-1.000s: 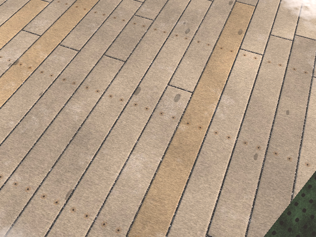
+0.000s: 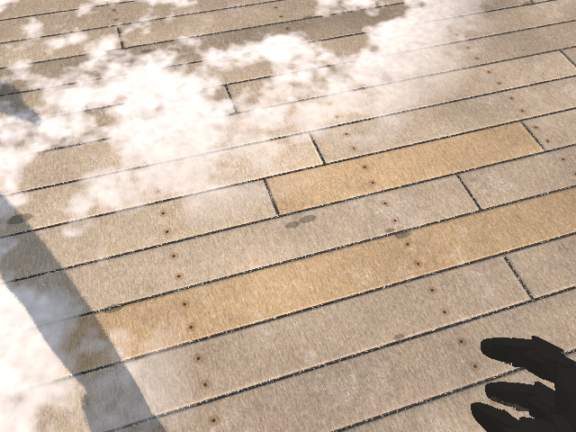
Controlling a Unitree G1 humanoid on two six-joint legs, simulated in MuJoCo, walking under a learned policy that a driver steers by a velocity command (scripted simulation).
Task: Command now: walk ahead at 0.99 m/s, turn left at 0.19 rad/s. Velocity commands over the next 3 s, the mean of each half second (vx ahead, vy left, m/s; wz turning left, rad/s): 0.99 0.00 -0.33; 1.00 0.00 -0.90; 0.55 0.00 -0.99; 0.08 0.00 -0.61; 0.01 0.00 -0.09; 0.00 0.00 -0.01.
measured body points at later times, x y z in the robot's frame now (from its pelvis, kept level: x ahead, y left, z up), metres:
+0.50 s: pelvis +0.48 -0.01 -0.01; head +0.50 -0.02 +0.44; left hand +0.73 +0.19 -0.09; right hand +0.43 -0.29 -0.14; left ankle +0.20 +0.11 -0.62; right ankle +0.63 -0.07 -0.69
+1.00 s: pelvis +0.93 -0.10 +0.03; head +0.94 -0.12 +0.48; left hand +1.17 +0.08 -0.07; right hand +0.91 -0.42 -0.04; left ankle +1.06 -0.02 -0.69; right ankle +0.74 -0.08 -0.57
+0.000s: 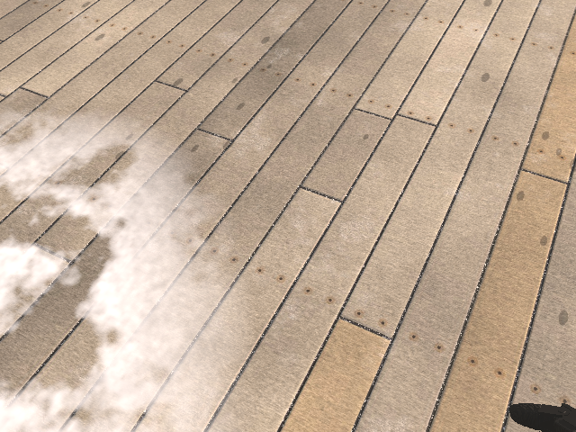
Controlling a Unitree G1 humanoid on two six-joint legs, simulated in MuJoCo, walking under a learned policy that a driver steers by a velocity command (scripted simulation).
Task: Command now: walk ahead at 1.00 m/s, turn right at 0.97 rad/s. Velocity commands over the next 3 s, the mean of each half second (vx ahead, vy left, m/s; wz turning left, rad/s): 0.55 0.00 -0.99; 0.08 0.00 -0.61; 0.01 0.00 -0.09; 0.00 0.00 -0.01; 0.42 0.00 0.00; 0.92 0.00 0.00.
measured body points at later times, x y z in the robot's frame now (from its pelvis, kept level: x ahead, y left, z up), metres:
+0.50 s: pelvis +0.32 -0.03 +0.00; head +0.38 -0.06 +0.45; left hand +0.59 +0.16 -0.09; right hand +0.39 -0.35 -0.08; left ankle +0.40 +0.15 -0.64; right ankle +0.40 -0.10 -0.72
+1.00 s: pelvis +0.46 +0.00 +0.01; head +0.49 -0.02 +0.46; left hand +0.77 +0.08 -0.09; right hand +0.37 -0.29 -0.08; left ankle +0.58 +0.04 -0.72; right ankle +0.34 -0.08 -0.67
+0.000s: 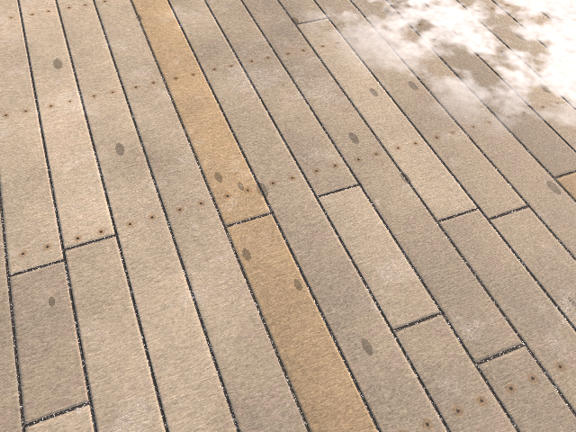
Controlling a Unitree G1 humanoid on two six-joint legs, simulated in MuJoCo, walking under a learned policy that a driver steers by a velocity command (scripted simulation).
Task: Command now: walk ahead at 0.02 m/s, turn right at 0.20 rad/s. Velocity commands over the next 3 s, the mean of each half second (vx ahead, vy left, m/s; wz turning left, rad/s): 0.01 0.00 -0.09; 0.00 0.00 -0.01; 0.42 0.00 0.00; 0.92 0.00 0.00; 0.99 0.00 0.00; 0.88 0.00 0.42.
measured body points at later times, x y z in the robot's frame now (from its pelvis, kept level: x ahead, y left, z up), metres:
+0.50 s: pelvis +0.03 -0.03 +0.00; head +0.03 -0.04 +0.45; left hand +0.14 +0.21 -0.12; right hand +0.14 -0.29 -0.12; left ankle +0.06 +0.12 -0.74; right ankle -0.02 -0.13 -0.74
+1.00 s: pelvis +0.04 -0.03 +0.00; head +0.05 -0.04 +0.45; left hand +0.08 +0.22 -0.14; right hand +0.11 -0.30 -0.14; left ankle +0.06 +0.12 -0.74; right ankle -0.02 -0.13 -0.74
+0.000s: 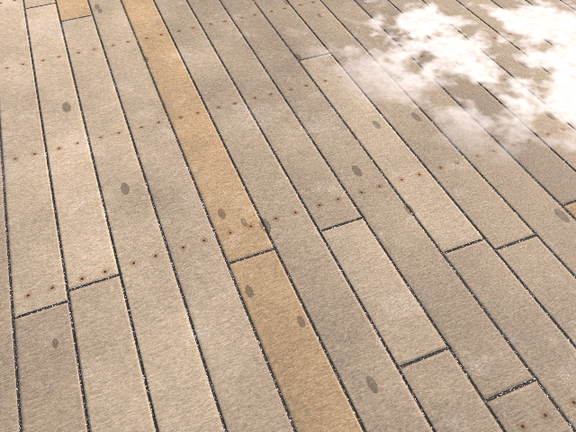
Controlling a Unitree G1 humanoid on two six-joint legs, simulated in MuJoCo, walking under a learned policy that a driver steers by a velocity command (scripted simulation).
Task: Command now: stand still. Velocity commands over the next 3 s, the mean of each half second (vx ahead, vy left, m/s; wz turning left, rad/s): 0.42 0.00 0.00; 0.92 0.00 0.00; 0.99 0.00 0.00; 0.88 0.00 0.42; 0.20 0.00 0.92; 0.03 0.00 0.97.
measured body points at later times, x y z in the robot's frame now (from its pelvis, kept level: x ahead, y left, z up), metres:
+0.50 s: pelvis +0.11 +0.08 -0.01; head +0.12 +0.10 +0.44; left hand +0.17 +0.34 -0.15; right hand +0.15 -0.19 -0.14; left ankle +0.09 +0.18 -0.74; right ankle +0.00 -0.07 -0.64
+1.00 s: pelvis +0.49 +0.05 -0.02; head +0.53 +0.06 +0.43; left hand +0.64 +0.31 -0.13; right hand +0.48 -0.21 -0.16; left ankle +0.28 +0.20 -0.61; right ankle +0.59 -0.03 -0.74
